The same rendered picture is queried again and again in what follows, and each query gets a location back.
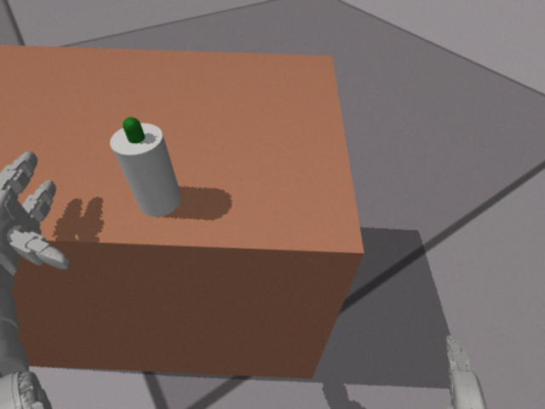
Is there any right robot hand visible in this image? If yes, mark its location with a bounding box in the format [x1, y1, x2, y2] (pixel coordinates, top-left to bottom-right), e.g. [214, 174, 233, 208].
[445, 335, 487, 409]

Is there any left robot hand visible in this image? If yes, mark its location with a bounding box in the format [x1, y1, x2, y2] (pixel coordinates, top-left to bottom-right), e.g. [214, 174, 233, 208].
[0, 152, 70, 269]

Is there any left robot arm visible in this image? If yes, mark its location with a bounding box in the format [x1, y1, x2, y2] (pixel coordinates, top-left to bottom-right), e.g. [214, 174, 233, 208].
[0, 245, 52, 409]

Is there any bottle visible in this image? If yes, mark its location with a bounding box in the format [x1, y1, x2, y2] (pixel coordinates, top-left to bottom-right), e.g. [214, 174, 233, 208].
[110, 118, 181, 216]

